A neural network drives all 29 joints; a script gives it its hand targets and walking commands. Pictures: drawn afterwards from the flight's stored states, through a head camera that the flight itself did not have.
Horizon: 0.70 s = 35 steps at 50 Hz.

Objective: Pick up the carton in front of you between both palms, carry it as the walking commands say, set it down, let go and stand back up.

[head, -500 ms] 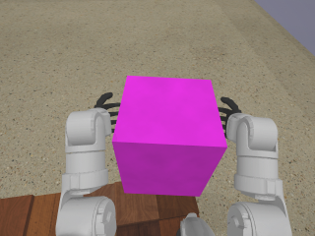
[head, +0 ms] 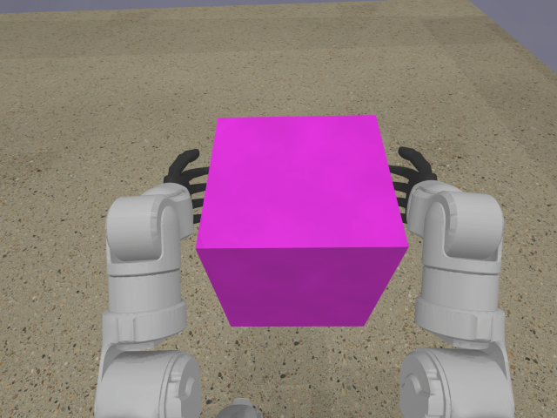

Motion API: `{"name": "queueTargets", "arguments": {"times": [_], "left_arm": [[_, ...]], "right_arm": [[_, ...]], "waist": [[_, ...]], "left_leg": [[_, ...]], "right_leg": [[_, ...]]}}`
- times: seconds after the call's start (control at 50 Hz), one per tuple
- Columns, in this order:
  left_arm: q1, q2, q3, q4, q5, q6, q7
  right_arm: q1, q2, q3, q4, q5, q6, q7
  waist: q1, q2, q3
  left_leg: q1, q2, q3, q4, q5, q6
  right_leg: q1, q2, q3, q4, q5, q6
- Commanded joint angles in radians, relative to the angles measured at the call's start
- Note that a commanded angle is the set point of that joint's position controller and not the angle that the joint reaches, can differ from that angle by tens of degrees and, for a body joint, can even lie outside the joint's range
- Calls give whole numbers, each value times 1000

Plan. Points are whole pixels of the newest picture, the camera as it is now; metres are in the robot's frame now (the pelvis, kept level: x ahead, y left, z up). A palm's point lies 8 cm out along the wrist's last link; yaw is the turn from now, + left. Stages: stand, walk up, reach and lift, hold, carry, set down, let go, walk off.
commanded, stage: carry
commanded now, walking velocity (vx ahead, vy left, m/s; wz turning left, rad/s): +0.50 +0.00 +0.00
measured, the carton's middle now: (296, 230) +0.38 +0.02 +0.08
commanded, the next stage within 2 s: none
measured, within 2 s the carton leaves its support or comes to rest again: neither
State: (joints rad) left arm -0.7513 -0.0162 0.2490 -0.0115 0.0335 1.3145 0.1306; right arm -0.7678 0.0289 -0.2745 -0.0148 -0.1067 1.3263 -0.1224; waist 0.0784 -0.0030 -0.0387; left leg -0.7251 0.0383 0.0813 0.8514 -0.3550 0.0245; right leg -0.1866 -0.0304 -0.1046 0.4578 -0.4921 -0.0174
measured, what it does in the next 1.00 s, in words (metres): walks ahead: left foot 0.04 m higher, then right foot 0.06 m lower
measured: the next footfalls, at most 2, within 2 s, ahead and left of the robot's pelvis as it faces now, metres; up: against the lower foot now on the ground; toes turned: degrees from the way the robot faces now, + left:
left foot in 0.02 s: +0.20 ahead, +0.12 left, +0.04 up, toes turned +4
right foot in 0.46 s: +0.42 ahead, -0.09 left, -0.02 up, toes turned -3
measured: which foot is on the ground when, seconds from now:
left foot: up 0.00-0.00, down 0.02-0.46, up 0.48-0.88, down 0.90-1.00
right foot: down 0.00-0.06, up 0.08-0.44, down 0.46-0.90, up 0.92-1.00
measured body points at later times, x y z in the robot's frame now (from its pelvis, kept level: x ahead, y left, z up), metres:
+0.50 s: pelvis +0.30 -0.01 -0.02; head +0.29 -0.02 +0.43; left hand +0.68 +0.13 +0.17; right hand +0.67 -0.17 +0.16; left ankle +0.17 +0.11 -0.68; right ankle +0.38 -0.09 -0.75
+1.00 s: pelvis +0.59 +0.03 -0.03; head +0.64 +0.03 +0.42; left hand +0.96 +0.18 +0.05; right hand +0.96 -0.12 +0.06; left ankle +0.68 +0.09 -0.75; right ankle +0.43 -0.09 -0.67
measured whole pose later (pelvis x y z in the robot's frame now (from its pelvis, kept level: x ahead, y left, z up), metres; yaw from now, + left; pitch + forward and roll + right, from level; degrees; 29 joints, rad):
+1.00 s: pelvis +0.59 +0.03 -0.03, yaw -1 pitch +5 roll +0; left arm -0.59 0.00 0.21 0.05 0.03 1.17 0.11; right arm -0.61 0.07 -0.21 0.05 -0.10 1.17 -0.12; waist 0.02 -0.01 0.02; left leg -0.51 -0.02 0.14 0.57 -0.16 0.10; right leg -0.35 0.01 -0.01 1.12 -0.50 -0.01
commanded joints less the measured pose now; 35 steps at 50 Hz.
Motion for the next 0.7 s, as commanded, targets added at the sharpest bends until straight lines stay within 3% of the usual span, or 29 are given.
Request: {"name": "queueTargets", "arguments": {"times": [0.0, 0.02, 0.04, 0.06, 0.08, 0.1, 0.12, 0.14, 0.18, 0.24, 0.28, 0.3, 0.38, 0.42, 0.44, 0.46, 0.48, 0.5, 0.52, 0.54, 0.56, 0.62, 0.68], "left_arm": [[-796, -1013, -670, -8, -467, -6, -276], [-797, -1019, -654, 19, -458, -4, -272], [-813, -1023, -639, 24, -452, -7, -268], [-806, -1021, -629, 28, -436, -7, -262], [-818, -1015, -611, 23, -416, -8, -248], [-812, -1007, -586, 13, -399, -8, -233], [-818, -1003, -563, 0, -383, -6, -216], [-825, -1001, -547, -16, -371, -4, -201], [-851, -987, -534, -54, -356, 2, -175], [-810, -967, -526, -41, -330, 14, -157], [-767, -958, -527, -7, -312, 19, -161], [-753, -957, -529, 14, -307, 20, -167], [-744, -974, -537, 87, -310, 16, -204], [-731, -983, -530, 134, -315, 14, -218], [-724, -978, -520, 160, -316, 13, -224], [-707, -973, -504, 194, -318, 11, -229], [-711, -949, -483, 211, -312, 5, -227], [-713, -933, -469, 222, -299, 2, -224], [-747, -966, -477, 180, -320, -9, -227], [-800, -999, -494, 117, -347, -16, -230], [-862, -1028, -521, 45, -378, -22, -232], [-848, -1091, -573, -37, -428, -39, -230], [-787, -1129, -622, -78, -440, -67, -234]], "right_arm": [[-694, 936, 622, 51, 380, -18, 198], [-665, 945, 612, 89, 391, -23, 203], [-685, 942, 603, 87, 403, -33, 207], [-701, 969, 608, 87, 428, -34, 211], [-762, 1009, 629, 40, 470, -31, 218], [-832, 1038, 651, -3, 512, -30, 225], [-895, 1067, 669, -45, 554, -30, 230], [-945, 1083, 677, -83, 588, -29, 233], [-993, 1089, 675, -128, 628, -24, 235], [-942, 1067, 644, -109, 615, -9, 226], [-886, 1060, 636, -62, 584, -5, 224], [-863, 1060, 634, -33, 571, -5, 224], [-819, 1069, 637, 43, 533, -17, 228], [-821, 1071, 635, 76, 528, -23, 229], [-809, 1071, 631, 103, 527, -26, 229], [-816, 1059, 621, 125, 523, -31, 230], [-822, 1082, 612, 150, 528, -26, 231], [-815, 1079, 597, 155, 515, -21, 223], [-855, 1079, 599, 129, 511, -26, 219], [-888, 1103, 611, 97, 513, -32, 214], [-906, 1123, 619, 60, 521, -39, 208], [-815, 1154, 625, 40, 506, -53, 186], [-724, 1163, 653, 14, 473, -82, 174]], "waist": [[-143, -138, -424], [-208, -70, -506], [-228, 213, -510], [-182, 361, -541], [-160, 221, -519], [-154, 99, -492], [-140, 51, -476], [-124, 64, -467], [-131, 100, -472], [-154, 122, -499], [-162, 126, -499], [-171, 116, -489], [-188, 85, -435], [-146, 59, -436], [-106, 37, -451], [-60, -26, -473], [-75, -205, -545], [-38, -306, -607], [-23, -231, -551], [-30, -164, -505], [-21, -111, -466], [-28, -109, -484], [-19, -140, -493]], "left_leg": [[520, -106, 172, -136, 188, 31], [729, -124, 79, -203, 78, 72], [867, 90, -404, -334, 31, 171], [900, 228, -710, -432, 232, 277], [874, 238, -654, -376, 305, 291], [809, 235, -596, -343, 345, 278], [763, 220, -542, -334, 308, 248], [713, 205, -492, -345, 263, 227], [668, 194, -421, -369, 239, 222], [697, 198, -342, -363, 395, 230], [709, 174, -266, -346, 451, 200], [741, 161, -248, -314, 440, 184], [736, 119, -182, -202, 367, 141], [637, 78, -119, -53, 371, 95], [512, 46, -77, 65, 351, 69], [313, 22, -58, 250, 91, 47], [66, -20, -58, 412, -302, 6], [-120, -63, -81, 532, -279, -12], [-179, -31, -85, 548, -257, -7], [-185, -21, -79, 531, -227, -2], [-172, 15, -98, 457, -96, -3], [-123, 34, -86, 356, -4, -25], [-131, 19, -49, 185, 13, -35]], "right_leg": [[-8, -144, -4, 105, 747, -75], [-115, -68, -85, 359, 813, -30], [-410, 38, -52, 683, 481, 18], [-548, 114, 78, 873, 1, 0], [-586, 67, 157, 976, -15, -27], [-615, 32, 168, 952, 6, -34], [-618, -4, 172, 870, 16, -34], [-590, -22, 169, 777, 31, -30], [-537, -15, 137, 640, 64, -20], [-499, -15, 114, 464, 217, -14], [-450, -10, 100, 326, 338, -8], [-453, -13, 108, 256, 441, -6], [-323, 19, 54, -45, 649, -6], [-92, 25, -7, -151, 715, -20], [86, 9, -11, -84, 647, -23], [262, -110, 105, 30, 755, -27], [499, -296, 366, 183, 1067, -96], [607, -390, 621, 94, 641, -238], [524, -362, 658, -1, 362, -244], [452, -319, 613, -30, 333, -217], [383, -291, 541, -29, 463, -205], [320, -241, 403, -37, 556, -190], [378, -213, 329, -25, 703, -194]]}}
